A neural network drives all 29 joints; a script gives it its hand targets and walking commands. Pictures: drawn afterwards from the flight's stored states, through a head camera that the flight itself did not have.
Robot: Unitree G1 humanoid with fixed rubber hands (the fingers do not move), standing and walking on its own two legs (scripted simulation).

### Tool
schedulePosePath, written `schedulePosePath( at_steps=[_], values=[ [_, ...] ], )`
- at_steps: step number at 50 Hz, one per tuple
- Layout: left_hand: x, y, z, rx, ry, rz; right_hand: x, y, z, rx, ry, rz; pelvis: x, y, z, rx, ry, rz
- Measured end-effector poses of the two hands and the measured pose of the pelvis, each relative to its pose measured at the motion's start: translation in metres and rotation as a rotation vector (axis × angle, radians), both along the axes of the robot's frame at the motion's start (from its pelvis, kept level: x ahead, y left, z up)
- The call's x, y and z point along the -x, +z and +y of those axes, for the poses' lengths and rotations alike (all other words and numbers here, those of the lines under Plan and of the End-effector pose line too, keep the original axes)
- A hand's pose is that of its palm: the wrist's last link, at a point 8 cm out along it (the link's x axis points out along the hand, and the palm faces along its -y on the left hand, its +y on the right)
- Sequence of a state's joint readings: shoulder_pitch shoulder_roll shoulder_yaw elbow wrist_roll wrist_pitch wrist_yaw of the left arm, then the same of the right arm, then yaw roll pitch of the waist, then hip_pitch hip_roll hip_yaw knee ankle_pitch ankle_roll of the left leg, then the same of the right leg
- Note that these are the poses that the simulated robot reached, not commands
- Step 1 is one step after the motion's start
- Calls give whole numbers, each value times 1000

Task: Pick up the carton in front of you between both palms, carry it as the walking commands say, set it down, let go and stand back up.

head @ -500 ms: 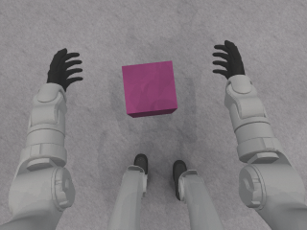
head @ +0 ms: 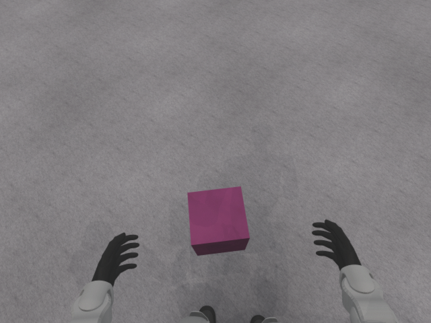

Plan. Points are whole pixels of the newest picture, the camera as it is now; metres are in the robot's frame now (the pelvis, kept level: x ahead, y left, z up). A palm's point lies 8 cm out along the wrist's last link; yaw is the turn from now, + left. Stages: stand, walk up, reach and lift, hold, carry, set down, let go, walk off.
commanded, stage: let go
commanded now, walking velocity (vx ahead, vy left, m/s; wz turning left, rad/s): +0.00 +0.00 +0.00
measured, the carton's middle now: (217, 223) +0.47 +0.05 -0.63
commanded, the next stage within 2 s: stand in 0.66 s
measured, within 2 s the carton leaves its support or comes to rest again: neither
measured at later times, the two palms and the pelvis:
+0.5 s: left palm (118, 299) +0.19 +0.20 -0.05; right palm (401, 301) +0.19 -0.26 -0.05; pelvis +0.03 -0.03 +0.02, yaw +1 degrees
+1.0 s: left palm (74, 303) +0.18 +0.28 -0.07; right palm (419, 310) +0.18 -0.30 -0.06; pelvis +0.04 -0.01 +0.01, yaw +0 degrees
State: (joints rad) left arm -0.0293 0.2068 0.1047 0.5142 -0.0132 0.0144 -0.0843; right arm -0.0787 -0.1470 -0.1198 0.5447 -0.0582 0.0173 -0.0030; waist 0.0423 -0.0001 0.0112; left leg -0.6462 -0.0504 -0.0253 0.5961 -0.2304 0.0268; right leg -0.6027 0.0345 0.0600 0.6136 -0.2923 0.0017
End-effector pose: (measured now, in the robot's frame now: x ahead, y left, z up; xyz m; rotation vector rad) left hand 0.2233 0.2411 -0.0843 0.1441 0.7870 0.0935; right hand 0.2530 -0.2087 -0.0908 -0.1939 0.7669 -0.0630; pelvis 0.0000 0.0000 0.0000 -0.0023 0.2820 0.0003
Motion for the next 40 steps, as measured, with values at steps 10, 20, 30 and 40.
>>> schedulePosePath(
  at_steps=[10, 20, 30, 40],
  values=[
    [42, 33, -22, -16, -11, 5, 49, 31, -35, -18, -2, 9, -20, 16, -17, -10, 1, -203],
    [41, 35, -39, 0, -22, 6, 66, 44, -54, -13, -11, 22, -26, 18, -33, -19, 14, -326],
    [40, 33, -41, -4, -29, 24, 63, 45, -54, -9, -3, 38, -27, 17, -33, -19, 11, -355],
    [35, 36, 9, -155, 25, 4, 68, 31, -63, 116, -9, 70, -29, 13, -22, -3, 9, -305]
  ],
)
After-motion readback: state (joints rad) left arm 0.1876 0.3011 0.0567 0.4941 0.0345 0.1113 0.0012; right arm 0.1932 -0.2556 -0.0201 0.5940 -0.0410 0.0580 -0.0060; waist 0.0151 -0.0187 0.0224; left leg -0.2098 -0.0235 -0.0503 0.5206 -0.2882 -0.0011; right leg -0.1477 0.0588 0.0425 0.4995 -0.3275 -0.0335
